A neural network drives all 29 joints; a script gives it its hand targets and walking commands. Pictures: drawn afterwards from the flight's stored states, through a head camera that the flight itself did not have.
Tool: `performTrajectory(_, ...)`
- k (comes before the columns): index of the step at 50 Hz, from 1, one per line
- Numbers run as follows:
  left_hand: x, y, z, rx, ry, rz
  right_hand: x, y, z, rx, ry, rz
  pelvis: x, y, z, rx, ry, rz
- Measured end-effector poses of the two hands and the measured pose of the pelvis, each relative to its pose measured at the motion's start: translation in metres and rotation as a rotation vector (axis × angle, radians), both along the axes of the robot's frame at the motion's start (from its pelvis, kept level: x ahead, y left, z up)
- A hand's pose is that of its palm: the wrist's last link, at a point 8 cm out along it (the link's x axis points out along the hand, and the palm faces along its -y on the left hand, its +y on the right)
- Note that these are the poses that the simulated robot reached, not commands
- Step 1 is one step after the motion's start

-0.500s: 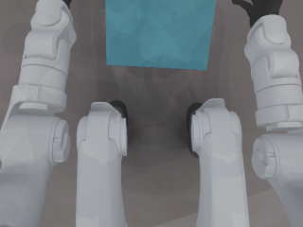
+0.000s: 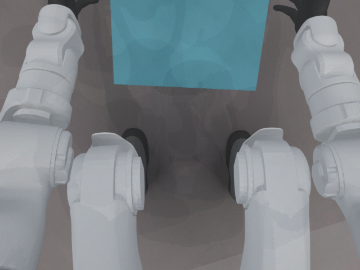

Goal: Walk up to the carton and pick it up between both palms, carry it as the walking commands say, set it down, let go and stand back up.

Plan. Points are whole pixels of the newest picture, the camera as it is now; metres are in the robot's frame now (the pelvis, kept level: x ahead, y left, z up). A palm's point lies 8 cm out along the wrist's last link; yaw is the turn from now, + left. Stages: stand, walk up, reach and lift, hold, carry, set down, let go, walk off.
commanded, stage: reach and lift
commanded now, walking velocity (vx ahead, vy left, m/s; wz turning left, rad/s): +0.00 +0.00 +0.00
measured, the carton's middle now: (187, 5) +0.53 +0.01 -0.26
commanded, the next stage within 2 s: none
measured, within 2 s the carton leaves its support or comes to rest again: leaves its support in 1.44 s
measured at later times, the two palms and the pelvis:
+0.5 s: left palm out of the picture +0.53 +0.19 -0.20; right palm (305, 8) +0.51 -0.18 -0.19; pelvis -0.01 +0.00 +0.00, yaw +0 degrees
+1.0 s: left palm out of the picture +0.53 +0.16 -0.19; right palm (292, 3) +0.52 -0.15 -0.18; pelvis +0.00 +0.00 +0.00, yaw -1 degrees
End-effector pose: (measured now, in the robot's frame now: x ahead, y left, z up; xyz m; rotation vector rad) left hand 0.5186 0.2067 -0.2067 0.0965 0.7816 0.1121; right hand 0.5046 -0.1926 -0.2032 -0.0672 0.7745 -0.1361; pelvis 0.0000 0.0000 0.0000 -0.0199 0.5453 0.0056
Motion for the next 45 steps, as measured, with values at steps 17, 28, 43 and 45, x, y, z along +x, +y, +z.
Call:
performTrajectory(17,0.004,-0.007,0.004,-0.013,-0.022,-0.003,0.004,0.005,0.007,-0.003,-0.017,0.016,-0.003,0.0,0.001,-0.003,0.0,-0.005)
performTrajectory(28,0.01,-0.027,0.01,-0.033,-0.026,-0.029,0.009,0.02,0.014,0.013,-0.026,0.03,-0.006,0.002,0.002,-0.005,0.005,-0.005)
performTrajectory(43,0.01,-0.046,0.018,-0.041,-0.032,-0.019,0.012,0.04,0.021,0.024,-0.019,0.009,0.001,0.002,0.007,-0.005,0.093,-0.013)
performTrajectory(45,0.01,-0.046,0.018,-0.047,-0.03,-0.009,0.012,0.04,0.021,0.029,-0.015,0.0,0.001,0.001,0.006,-0.005,0.094,-0.013)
